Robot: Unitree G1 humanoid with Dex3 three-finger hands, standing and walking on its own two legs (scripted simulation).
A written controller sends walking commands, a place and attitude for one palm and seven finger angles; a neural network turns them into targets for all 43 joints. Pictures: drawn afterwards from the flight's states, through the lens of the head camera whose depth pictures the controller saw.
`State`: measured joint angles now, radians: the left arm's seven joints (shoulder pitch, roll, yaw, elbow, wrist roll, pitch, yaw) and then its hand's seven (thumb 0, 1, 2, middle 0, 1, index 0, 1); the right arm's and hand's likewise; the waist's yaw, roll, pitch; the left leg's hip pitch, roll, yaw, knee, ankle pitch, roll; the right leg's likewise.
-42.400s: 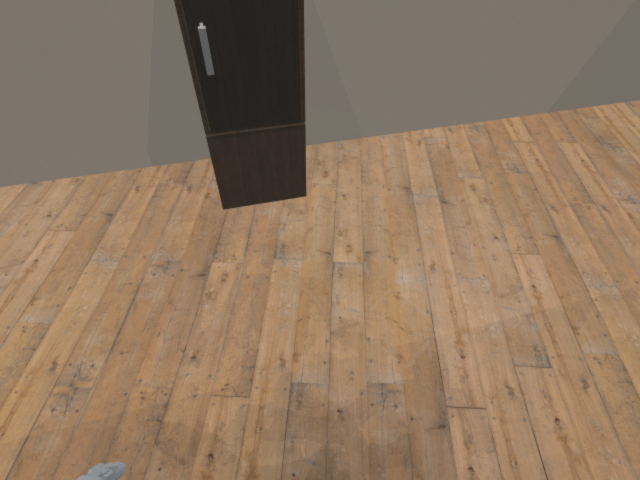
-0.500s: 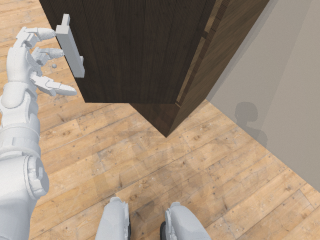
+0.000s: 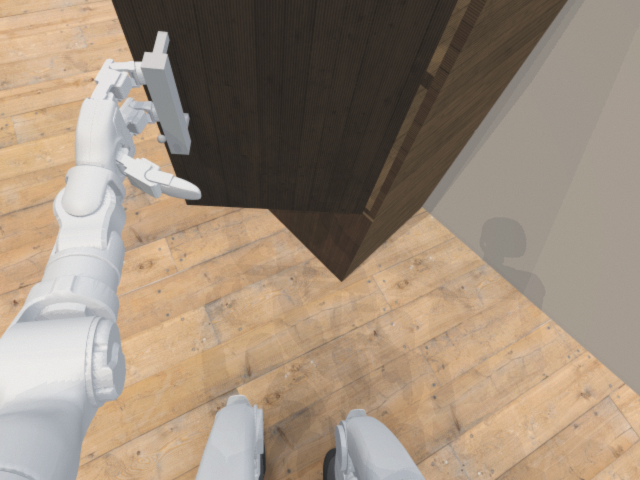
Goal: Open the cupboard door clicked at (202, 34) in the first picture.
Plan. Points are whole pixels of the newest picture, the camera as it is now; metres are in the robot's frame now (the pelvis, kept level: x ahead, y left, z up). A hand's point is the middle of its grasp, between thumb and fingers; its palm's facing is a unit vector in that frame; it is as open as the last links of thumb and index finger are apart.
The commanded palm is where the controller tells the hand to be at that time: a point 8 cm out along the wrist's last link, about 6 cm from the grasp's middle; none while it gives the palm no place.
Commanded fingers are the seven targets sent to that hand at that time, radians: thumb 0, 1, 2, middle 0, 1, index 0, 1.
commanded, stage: slide the fingers in behind the handle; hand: left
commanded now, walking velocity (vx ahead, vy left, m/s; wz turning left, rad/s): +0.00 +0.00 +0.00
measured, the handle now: (172, 97) +0.56 +0.17 +0.07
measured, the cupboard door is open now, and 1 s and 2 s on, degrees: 46 45 75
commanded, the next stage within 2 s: close the thumb around the handle in 0.34 s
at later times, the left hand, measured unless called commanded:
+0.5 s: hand (175, 134) +0.51 +0.16 +0.06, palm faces -0.01 -1.00 -0.02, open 13.9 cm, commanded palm +0.49 +0.20 +0.06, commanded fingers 0.00 -0.28 0.40 -0.32 -1.22 -0.32 -1.22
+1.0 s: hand (167, 135) +0.51 +0.17 +0.06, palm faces -0.02 -1.00 -0.01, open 7.3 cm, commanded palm +0.49 +0.21 +0.06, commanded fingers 0.00 0.90 0.90 -0.40 -1.35 -0.40 -1.35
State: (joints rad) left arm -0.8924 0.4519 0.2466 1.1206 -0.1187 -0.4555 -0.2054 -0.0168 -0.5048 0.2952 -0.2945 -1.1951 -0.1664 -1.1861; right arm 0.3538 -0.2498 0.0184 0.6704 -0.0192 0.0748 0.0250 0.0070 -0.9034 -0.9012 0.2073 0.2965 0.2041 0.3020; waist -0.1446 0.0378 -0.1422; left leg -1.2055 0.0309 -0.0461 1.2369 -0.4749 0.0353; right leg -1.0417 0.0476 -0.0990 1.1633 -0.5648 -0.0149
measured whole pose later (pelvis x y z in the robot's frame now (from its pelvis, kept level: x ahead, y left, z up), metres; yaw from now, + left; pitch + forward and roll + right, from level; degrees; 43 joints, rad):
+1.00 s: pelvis +0.00 -0.01 +0.00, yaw -2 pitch +25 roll -5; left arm -0.87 0.49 0.37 1.13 -0.11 -0.45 -0.25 0.00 0.48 0.71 -0.35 -1.30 -0.34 -1.31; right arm 0.35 -0.25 0.04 0.64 0.00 0.08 0.01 0.01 -0.90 -0.90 0.21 0.30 0.20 0.30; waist -0.17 0.04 -0.14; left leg -1.20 0.05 -0.02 1.24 -0.48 0.03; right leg -1.06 0.07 -0.07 1.19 -0.57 -0.02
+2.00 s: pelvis +0.02 -0.02 +0.02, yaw +1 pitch +18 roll -1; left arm -0.11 -0.07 -0.04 0.38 0.05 -0.42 0.51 0.00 0.56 0.79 -0.25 -1.24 -0.24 -1.24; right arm 0.19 -0.18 0.00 0.55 -0.07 0.08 0.07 0.01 -0.91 -0.90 0.20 0.30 0.20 0.30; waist -0.02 0.02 -0.19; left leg -0.98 0.02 0.00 1.15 -0.49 0.01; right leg -0.86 0.03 -0.05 1.14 -0.60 -0.03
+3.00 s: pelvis +0.01 -0.04 +0.02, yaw +3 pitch +16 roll +0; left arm 0.17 -0.09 -0.25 0.17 0.10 -0.37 0.53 -0.01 -0.39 0.34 -0.29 -1.11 -0.29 -1.12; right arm 0.21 -0.18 0.01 0.54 -0.07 -0.01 0.02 0.02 -0.90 -0.90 0.20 0.30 0.20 0.30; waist -0.01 0.04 -0.19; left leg -0.95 0.00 -0.03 1.13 -0.47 -0.02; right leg -0.82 0.02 -0.08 1.15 -0.61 -0.06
